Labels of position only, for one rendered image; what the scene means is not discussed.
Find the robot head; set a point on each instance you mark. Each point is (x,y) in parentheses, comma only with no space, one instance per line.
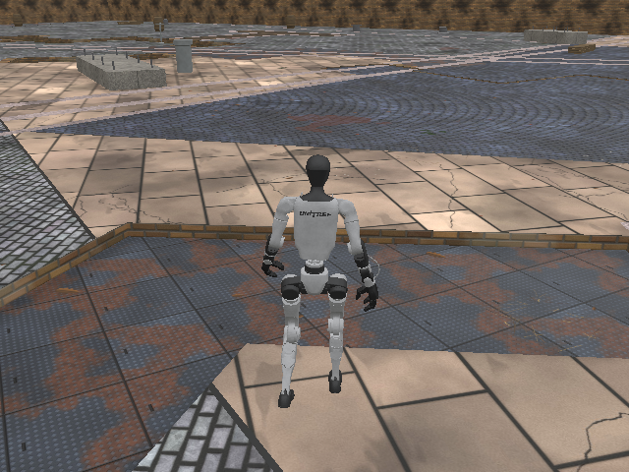
(318,168)

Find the right robot hand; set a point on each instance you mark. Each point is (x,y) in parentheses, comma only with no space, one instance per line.
(373,295)

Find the right robot foot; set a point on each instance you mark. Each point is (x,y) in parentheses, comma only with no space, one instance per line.
(334,386)

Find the robot left upper arm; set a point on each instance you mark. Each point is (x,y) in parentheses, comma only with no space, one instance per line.
(286,205)

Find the robot right upper arm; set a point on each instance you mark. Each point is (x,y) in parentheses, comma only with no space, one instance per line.
(352,226)

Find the robot left forearm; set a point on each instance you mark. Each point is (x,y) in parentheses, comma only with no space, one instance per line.
(269,253)

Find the robot right forearm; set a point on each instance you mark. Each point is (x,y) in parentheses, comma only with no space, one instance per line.
(364,267)

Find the left robot hand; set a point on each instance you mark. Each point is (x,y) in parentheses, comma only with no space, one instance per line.
(269,272)

